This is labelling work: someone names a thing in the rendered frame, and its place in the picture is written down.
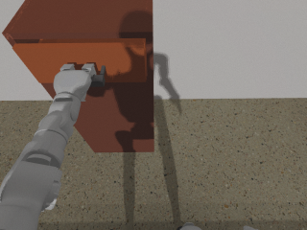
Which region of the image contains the handle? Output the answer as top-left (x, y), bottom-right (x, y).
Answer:
top-left (90, 65), bottom-right (106, 87)

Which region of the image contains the robot right shin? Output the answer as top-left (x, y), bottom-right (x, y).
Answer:
top-left (182, 222), bottom-right (194, 228)

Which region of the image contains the drawer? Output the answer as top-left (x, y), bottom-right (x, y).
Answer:
top-left (12, 38), bottom-right (147, 83)

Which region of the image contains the robot left forearm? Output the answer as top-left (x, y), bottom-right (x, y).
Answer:
top-left (0, 93), bottom-right (82, 203)

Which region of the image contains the left robot upper arm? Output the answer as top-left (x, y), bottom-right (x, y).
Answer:
top-left (0, 161), bottom-right (62, 230)

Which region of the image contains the robot left hand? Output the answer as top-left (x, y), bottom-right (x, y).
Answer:
top-left (53, 63), bottom-right (97, 102)

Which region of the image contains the cabinet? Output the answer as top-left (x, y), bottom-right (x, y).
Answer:
top-left (2, 0), bottom-right (154, 152)

